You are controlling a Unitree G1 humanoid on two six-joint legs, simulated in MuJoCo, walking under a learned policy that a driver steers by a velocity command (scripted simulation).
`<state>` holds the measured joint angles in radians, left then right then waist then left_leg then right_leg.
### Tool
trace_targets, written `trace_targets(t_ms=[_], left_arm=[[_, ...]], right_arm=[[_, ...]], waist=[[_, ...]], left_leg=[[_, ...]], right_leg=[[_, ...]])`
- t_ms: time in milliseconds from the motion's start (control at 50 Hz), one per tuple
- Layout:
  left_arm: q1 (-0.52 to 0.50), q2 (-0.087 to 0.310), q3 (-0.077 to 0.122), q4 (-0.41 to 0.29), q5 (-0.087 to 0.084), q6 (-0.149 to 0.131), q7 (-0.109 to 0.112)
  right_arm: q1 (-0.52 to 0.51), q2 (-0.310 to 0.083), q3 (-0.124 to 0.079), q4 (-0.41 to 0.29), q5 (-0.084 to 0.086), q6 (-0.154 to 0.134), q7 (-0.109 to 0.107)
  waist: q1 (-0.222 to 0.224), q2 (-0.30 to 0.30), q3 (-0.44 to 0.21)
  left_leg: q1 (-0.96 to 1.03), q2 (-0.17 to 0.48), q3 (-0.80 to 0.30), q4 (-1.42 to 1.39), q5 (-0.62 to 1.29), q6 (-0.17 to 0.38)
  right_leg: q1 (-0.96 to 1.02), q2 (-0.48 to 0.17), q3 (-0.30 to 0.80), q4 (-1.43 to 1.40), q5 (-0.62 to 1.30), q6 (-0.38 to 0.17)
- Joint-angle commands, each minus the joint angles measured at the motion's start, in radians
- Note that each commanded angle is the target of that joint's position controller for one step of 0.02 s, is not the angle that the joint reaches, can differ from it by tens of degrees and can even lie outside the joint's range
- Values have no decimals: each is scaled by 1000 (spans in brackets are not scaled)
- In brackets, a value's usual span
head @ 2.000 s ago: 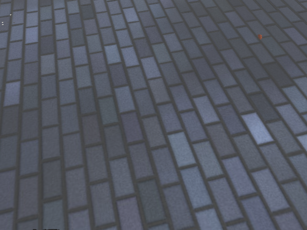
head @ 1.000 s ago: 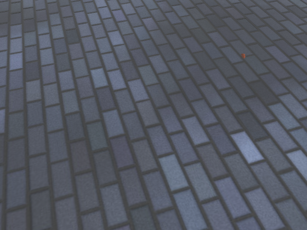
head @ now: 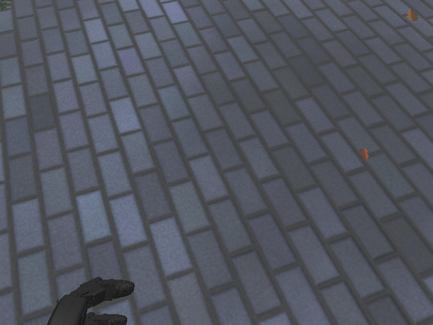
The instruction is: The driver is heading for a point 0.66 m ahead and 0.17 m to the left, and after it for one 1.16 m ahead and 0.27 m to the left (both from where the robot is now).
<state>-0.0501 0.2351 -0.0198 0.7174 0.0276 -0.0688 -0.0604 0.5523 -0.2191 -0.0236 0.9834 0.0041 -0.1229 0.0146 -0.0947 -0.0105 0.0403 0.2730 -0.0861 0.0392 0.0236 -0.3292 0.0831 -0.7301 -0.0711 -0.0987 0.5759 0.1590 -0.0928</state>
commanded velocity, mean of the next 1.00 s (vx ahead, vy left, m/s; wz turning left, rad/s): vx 0.69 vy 0.00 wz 0.60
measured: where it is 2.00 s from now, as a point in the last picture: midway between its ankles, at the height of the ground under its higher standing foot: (157, 193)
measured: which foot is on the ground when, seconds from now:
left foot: down 0.00-0.08, up 0.10-0.52, down 0.54-0.90, up 0.92-1.00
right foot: up 0.00-0.06, down 0.08-0.54, up 0.56-0.88, down 0.90-1.00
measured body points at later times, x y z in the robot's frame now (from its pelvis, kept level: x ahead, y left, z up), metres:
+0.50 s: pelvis +0.49 +0.01 -0.02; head +0.53 +0.02 +0.43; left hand +0.38 +0.25 -0.15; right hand +0.75 -0.16 -0.11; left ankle +0.69 +0.11 -0.70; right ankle +0.26 -0.09 -0.71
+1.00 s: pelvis +0.84 +0.09 -0.01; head +0.86 +0.13 +0.44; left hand +0.85 +0.41 -0.09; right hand +1.13 -0.05 -0.09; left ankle +0.69 +0.11 -0.62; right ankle +1.01 +0.09 -0.72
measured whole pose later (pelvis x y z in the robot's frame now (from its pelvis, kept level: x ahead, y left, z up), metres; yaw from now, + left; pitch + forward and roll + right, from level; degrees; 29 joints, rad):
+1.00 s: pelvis +0.84 +0.09 -0.01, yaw +40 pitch +2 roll -2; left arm 0.07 0.25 0.03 0.62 0.03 -0.08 0.03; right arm 0.18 -0.31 -0.07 0.68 0.01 0.03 -0.03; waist -0.03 0.00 0.06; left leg -0.44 -0.19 -0.20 1.32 -0.57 -0.03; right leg -0.50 0.09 0.07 0.51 -0.05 0.00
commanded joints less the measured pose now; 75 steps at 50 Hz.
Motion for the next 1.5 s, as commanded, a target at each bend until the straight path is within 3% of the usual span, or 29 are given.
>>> trace_targets(t_ms=[20,60,80,100,120,160,280,420,500,540,560,580,620,660,720,800,880,900,920,940,960,1000,1040,1100,1220,1280,1300,1420,1500], left_arm=[[42,115,31,-35,3,-8,22],[401,188,69,73,-1,-4,52],[589,249,94,118,15,1,71],[592,338,128,111,30,-2,71],[518,259,124,100,21,3,52],[385,134,98,129,23,-20,49],[387,83,75,204,-8,-80,42],[482,132,66,226,-19,-94,65],[462,241,92,166,-5,-32,115],[396,227,100,151,-1,-18,94],[477,86,71,84,-4,-34,79],[394,122,61,13,-27,-41,87],[247,137,65,-58,-45,-89,85],[296,175,84,-50,-37,-78,86],[208,134,82,-106,2,-55,98],[114,78,71,-158,-32,-42,96],[151,125,94,-153,-22,-45,80],[255,136,98,-127,0,-52,85],[317,161,94,-130,16,-48,95],[330,207,99,-118,30,-45,91],[233,177,105,-169,10,-39,92],[194,111,75,-186,2,-4,95],[168,128,68,-161,-8,24,92],[171,147,82,-135,-11,46,83],[231,150,89,-98,-27,68,83],[305,66,67,-97,-13,49,76],[248,98,76,-101,-11,43,80],[293,85,78,-52,-3,45,84],[263,150,105,-86,-40,58,78]], right_arm=[[-15,-233,-42,-27,-20,4,-26],[-71,-265,-51,-26,-47,37,-44],[-86,-219,-43,-43,-55,40,-44],[49,-34,-3,-88,11,22,-13],[-17,-136,-17,-89,19,9,-21],[-211,-139,-18,-138,11,10,-21],[-311,-64,-1,-194,-32,100,34],[-571,-66,17,-288,-20,76,62],[-258,-156,-18,-184,-18,70,50],[2,-221,-63,-109,-33,61,8],[-51,-351,-97,-117,-62,78,-2],[-42,-417,-129,-147,-40,89,-5],[-225,-236,-86,-243,21,62,11],[-367,-204,-76,-283,21,36,18],[-396,-206,-77,-313,29,50,-14],[-285,-237,-105,-292,44,130,-69],[-302,-148,-84,-317,22,140,-81],[-324,-113,-71,-337,11,136,-74],[-315,-41,-42,-366,-21,136,-70],[-93,-88,-40,-379,6,125,-39],[-94,-203,-59,-334,10,132,-25],[-319,-234,-66,-355,6,165,-39],[-344,-174,-47,-378,6,176,-41],[-323,-95,-18,-366,2,159,-41],[-331,-121,-28,-336,-6,163,-25],[-358,-209,-42,-350,-59,159,-26],[-400,-162,-32,-359,-66,148,-22],[-392,-79,-6,-311,-28,99,-21],[-328,-210,-64,-302,-12,121,-54]], waist=[[122,116,-15],[295,143,-188],[359,111,-290],[216,-310,-473],[237,-105,-477],[172,76,-115],[57,-17,83],[99,-17,124],[-52,-84,-115],[-150,-25,-182],[7,254,-226],[-47,107,-436],[31,-100,-229],[152,-118,-82],[162,-108,-5],[80,33,-170],[105,147,-179],[154,131,-245],[160,-46,-345],[36,-278,-487],[66,-161,-486],[121,22,-304],[73,3,-157],[65,-95,-181],[76,-167,-173],[123,164,-134],[94,197,-91],[120,110,-41],[79,122,-13]], left_leg=[[-104,259,-7,199,1292,36],[-149,273,11,649,1321,34],[-352,238,10,978,1053,44],[-814,16,-26,1506,50,-20],[-984,28,-148,1578,-63,23],[-990,145,-132,1424,81,45],[-958,236,-103,1209,201,3],[-879,127,138,696,516,64],[-533,-71,199,663,344,110],[-197,29,-11,523,406,180],[151,291,-390,662,1030,343],[248,360,-663,510,876,449],[-59,299,-696,292,533,343],[-384,262,-573,259,687,332],[-682,73,-347,289,869,227],[-691,-40,-322,444,748,34],[-571,-47,-376,636,475,-32],[-572,-64,-334,825,392,-61],[-736,-129,-255,1119,-278,-89],[-896,-134,-313,1410,-455,-119],[-948,-56,-326,1514,-334,-145],[-975,-10,-237,1510,-207,-167],[-869,21,-188,1313,-173,-161],[-686,31,-72,982,-164,-162],[-458,49,-55,528,102,-76],[-454,313,-343,334,22,96],[-625,354,-422,234,-139,145],[-649,171,-234,355,-32,-10],[-500,282,-261,364,163,73]], right_leg=[[316,132,-53,-30,-121,-40],[655,153,-20,-52,-267,-77],[912,20,116,14,-469,-105],[1280,-328,750,-95,-708,-280],[1252,-327,928,-274,-826,-275],[851,-249,568,-344,-598,-169],[496,-129,121,-501,-331,-24],[682,-86,-174,-495,434,73],[836,-123,-188,45,1095,98],[586,-50,-148,673,252,104],[89,126,-69,1107,-773,167],[-53,132,133,1202,-702,149],[-35,103,245,1032,-631,105],[71,38,261,886,-607,145],[224,54,162,468,-505,181],[443,224,105,7,-158,203],[525,179,162,-185,82,166],[667,90,205,-226,216,111],[895,-153,448,-117,672,-11],[1047,-464,885,-78,686,-276],[990,-428,907,-112,410,-301],[774,-242,623,-144,102,-186],[519,-133,485,-213,-13,-123],[435,-58,350,-253,115,-113],[381,-91,380,-259,-390,-89],[230,86,153,-61,-609,89],[336,66,159,12,-570,119],[524,28,183,-88,-261,132],[266,78,153,73,-372,104]])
